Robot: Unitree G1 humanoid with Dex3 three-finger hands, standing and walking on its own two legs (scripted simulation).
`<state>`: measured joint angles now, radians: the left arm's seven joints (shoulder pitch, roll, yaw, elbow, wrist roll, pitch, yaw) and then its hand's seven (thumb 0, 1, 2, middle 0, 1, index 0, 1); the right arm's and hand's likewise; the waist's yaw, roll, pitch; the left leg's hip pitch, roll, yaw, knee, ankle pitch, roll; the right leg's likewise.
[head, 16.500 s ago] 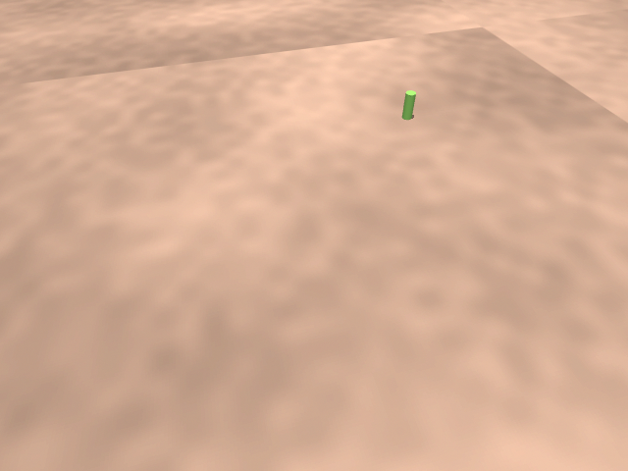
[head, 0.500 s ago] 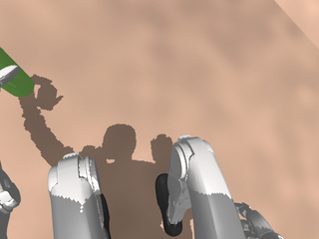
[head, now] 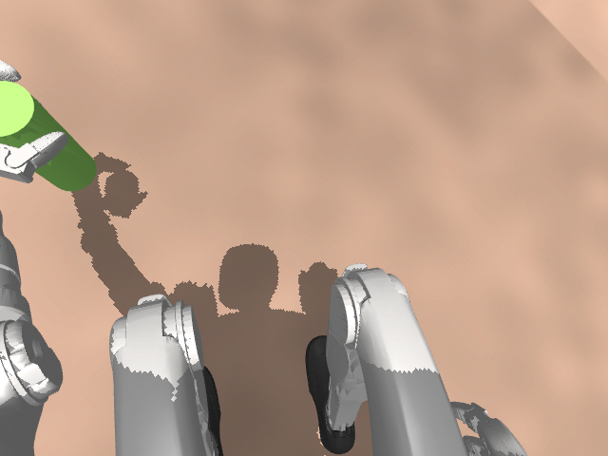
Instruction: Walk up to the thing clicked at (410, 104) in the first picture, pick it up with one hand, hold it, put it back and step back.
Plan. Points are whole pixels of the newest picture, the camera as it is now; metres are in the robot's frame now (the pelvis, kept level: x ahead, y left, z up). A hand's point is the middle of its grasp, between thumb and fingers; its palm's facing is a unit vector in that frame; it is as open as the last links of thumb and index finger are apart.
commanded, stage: settle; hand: left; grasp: from the side
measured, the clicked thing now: (43, 145) +0.50 +0.28 -0.08
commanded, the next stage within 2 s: lift in 0.34 s
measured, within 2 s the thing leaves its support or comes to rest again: neither
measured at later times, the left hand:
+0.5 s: hand (13, 105) +0.51 +0.28 -0.01, palm faces +0.23 -0.97 -0.05, open 9.4 cm
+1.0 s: hand out of the picture +0.47 +0.28 +0.08, palm faces +0.20 -0.98 -0.05, open 9.4 cm
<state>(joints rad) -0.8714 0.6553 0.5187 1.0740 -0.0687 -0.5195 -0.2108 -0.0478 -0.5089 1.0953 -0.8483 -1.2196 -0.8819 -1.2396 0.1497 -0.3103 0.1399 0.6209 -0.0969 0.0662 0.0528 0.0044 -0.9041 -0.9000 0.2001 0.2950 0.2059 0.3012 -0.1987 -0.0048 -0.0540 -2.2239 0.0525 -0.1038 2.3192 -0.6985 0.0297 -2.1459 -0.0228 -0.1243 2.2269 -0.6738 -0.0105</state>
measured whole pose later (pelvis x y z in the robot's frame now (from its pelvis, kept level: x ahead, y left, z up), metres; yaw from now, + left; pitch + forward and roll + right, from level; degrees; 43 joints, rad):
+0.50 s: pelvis +0.00 +0.00 +0.01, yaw +1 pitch +34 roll -7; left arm -0.88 0.61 0.50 1.09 -0.06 -0.53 -0.19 -0.05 -0.51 1.10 -0.84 -1.23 -0.88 -1.25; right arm 0.16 -0.30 0.11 0.64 -0.09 0.05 0.05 0.00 -0.90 -0.90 0.20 0.29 0.21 0.30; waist -0.19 0.00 -0.08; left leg -2.20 0.05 -0.09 2.28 -0.69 0.03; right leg -2.13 -0.02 -0.11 2.20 -0.67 -0.01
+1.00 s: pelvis +0.00 +0.00 +0.07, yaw +3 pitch +34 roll -5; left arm -0.72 0.50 0.46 0.88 -0.13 -0.43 -0.23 -0.05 -0.52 1.11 -0.86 -1.22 -0.89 -1.23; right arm 0.19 -0.28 0.04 0.63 -0.02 0.04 0.02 0.01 -0.94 -0.90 0.20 0.29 0.21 0.30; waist -0.13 0.03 -0.16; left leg -2.02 0.05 -0.05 2.09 -0.68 0.02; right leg -1.97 -0.02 -0.08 2.04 -0.67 -0.01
